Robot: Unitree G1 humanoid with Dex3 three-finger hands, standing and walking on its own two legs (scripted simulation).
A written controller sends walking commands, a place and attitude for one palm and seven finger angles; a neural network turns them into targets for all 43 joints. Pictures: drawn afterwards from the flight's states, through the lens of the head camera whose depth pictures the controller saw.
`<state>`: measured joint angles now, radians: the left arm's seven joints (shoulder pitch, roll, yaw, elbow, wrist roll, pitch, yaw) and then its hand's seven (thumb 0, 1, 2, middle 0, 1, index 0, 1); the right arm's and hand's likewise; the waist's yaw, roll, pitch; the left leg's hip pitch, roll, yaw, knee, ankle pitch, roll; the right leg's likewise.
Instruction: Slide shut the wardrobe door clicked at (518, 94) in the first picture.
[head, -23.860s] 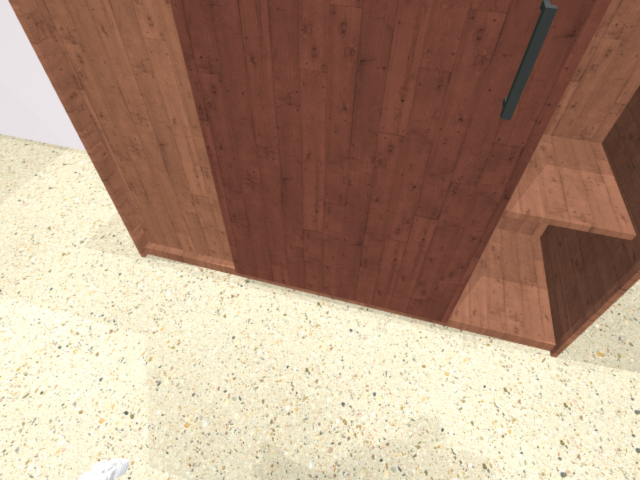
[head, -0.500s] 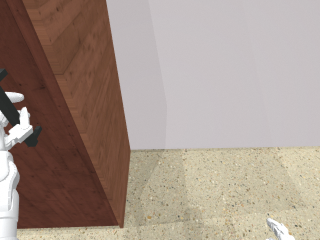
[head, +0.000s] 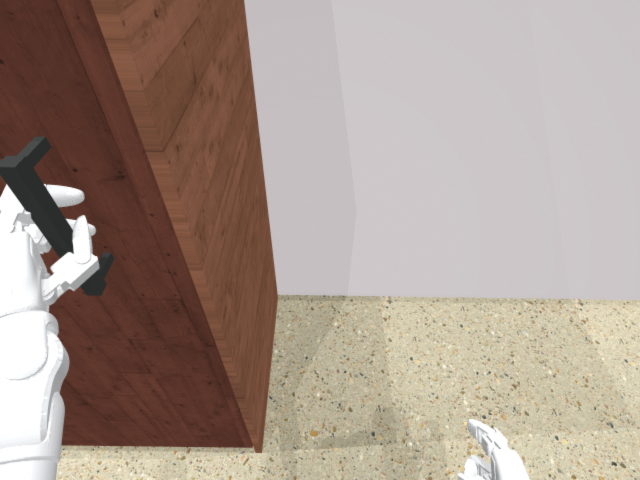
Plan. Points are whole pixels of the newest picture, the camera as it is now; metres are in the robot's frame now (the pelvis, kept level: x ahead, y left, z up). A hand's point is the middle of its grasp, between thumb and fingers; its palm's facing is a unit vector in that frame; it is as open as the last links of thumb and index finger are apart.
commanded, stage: stop walking and hold the door there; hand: left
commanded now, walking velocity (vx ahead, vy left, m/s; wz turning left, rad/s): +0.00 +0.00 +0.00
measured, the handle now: (69, 223) +0.32 +0.32 +0.18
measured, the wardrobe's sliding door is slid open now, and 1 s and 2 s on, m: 0.00 0.00 0.00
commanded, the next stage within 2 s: loosen the grip on the handle in 1.84 s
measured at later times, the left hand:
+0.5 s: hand (85, 256) +0.29 +0.29 +0.17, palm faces +0.52 -0.81 -0.25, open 5.9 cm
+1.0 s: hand (88, 257) +0.28 +0.28 +0.17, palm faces +0.39 -0.91 -0.12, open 5.7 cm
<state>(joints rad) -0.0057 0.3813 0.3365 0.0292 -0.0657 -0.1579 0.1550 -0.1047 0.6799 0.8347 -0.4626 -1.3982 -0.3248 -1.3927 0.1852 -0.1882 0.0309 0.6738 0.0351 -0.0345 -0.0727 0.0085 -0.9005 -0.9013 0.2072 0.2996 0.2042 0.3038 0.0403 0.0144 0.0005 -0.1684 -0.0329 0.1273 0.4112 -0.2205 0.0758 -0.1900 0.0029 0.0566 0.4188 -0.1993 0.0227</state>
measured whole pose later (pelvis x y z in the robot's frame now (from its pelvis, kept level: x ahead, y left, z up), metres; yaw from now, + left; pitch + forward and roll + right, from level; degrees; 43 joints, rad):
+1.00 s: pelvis -0.03 +0.06 -0.01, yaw -2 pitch -1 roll +0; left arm -0.05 0.28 0.25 -0.18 -0.09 -0.12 0.18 -0.06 0.76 0.81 -0.46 -1.40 -0.27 -1.39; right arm 0.16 -0.20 0.04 0.67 0.03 -0.02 -0.03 0.01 -0.90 -0.90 0.21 0.30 0.20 0.30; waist 0.05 0.00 0.09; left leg -0.31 -0.05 -0.02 0.61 -0.36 0.00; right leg -0.23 -0.06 -0.06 0.55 -0.29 0.02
